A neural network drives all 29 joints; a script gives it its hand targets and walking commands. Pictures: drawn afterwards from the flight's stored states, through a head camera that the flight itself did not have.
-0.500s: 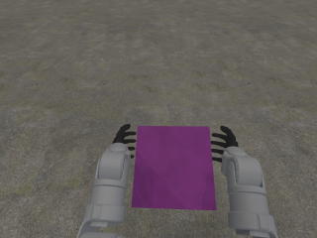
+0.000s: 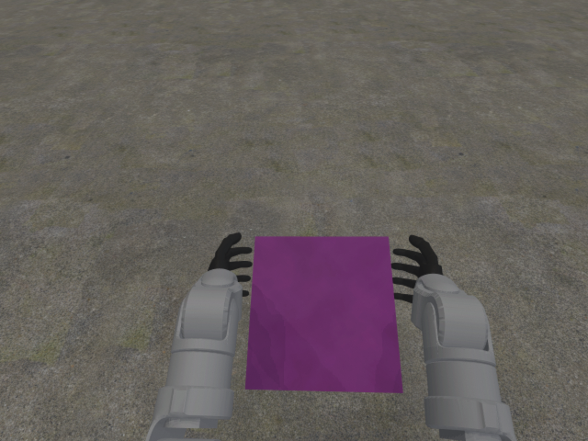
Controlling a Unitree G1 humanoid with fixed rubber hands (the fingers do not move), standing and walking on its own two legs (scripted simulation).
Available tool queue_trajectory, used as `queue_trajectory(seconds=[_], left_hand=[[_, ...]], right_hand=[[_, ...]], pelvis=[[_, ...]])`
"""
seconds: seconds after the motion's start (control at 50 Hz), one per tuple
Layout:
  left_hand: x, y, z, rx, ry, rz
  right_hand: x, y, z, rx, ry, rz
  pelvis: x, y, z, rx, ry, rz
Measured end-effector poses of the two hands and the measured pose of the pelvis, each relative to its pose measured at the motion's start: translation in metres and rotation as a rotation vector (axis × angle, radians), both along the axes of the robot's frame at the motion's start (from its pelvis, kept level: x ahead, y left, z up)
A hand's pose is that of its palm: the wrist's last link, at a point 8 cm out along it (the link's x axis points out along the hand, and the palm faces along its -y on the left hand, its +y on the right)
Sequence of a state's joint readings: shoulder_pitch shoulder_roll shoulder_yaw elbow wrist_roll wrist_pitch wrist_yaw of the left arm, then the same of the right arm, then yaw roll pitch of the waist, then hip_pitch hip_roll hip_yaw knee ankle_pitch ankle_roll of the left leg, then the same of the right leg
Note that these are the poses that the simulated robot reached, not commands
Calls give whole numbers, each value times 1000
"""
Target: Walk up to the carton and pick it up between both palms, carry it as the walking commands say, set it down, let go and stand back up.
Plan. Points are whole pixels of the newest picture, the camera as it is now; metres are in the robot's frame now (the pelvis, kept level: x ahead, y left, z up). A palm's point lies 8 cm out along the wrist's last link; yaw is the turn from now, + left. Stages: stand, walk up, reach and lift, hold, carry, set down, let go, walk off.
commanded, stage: carry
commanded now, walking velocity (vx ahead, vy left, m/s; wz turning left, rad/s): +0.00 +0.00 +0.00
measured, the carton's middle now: (320, 315) +0.32 +0.00 -0.03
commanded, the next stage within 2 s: none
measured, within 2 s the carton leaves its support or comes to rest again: neither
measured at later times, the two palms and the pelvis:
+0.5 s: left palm (206, 314) +0.26 +0.15 +0.07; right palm (428, 315) +0.26 -0.12 +0.08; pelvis -0.03 +0.01 -0.01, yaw +3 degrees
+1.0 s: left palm (141, 428) +0.13 +0.19 +0.07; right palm out of the picture +0.11 -0.08 +0.06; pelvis -0.18 +0.08 -0.01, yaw -3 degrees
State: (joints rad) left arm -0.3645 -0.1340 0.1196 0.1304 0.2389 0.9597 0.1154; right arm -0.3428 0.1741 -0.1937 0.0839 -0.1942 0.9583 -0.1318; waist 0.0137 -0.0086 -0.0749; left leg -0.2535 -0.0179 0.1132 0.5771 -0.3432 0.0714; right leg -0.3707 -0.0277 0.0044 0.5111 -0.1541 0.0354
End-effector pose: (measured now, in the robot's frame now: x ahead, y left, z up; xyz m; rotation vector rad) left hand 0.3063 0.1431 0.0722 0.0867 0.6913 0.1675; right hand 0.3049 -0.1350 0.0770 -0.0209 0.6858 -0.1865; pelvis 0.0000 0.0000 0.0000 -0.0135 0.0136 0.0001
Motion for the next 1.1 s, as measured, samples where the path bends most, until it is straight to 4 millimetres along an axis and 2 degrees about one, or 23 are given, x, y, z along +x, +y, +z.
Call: queue_trajectory(seconds=[0.28, 0.42, 0.48, 0.56, 0.64, 0.78, 0.9, 0.96, 1.0, 1.04, 1.1], left_hand=[[-4, -2, -1, -7, 0, 4], [-28, -2, 10, -25, -24, 17], [-44, 5, 5, -22, 21, 23], [-68, 24, -4, -34, 77, 53], [-86, 42, -2, -30, 91, 91], [-108, 51, 2, -52, 86, 99], [-137, 47, -3, -16, 102, 31], [-160, 44, -3, 9, 103, 10], [-179, 46, 0, 28, 119, -6], [-195, 51, 4, 18, 143, -18], [-209, 56, 21, 27, 115, -27]], right_hand=[[-2, -2, -1, -2, -1, 5], [-23, -1, 10, 35, -35, -41], [-38, 7, 6, 35, 4, -54], [-56, 28, 5, 16, 53, -56], [-70, 48, 9, 9, 64, -66], [-99, 57, 13, 9, 63, -92], [-145, 53, -3, 40, 83, -149], [-175, 51, -11, 72, 85, -175], [-197, 52, -14, 87, 103, -176], [-214, 55, -9, 81, 128, -155], [-229, 61, 7, 88, 99, -175]], pelvis=[[0, -1, 0, 0, 1, 0], [-13, 5, -9, 2, 2, 21], [-27, 12, -11, 8, 4, 41], [-48, 26, -12, 22, 6, 46], [-69, 40, -8, -15, 10, 10], [-106, 54, -8, -16, 38, -25], [-146, 68, -12, -6, 56, -58], [-170, 76, -13, 3, 56, -63], [-184, 82, -5, 2, 36, -53], [-195, 86, 4, 50, 31, -70], [-210, 98, 13, 88, 33, -77]])
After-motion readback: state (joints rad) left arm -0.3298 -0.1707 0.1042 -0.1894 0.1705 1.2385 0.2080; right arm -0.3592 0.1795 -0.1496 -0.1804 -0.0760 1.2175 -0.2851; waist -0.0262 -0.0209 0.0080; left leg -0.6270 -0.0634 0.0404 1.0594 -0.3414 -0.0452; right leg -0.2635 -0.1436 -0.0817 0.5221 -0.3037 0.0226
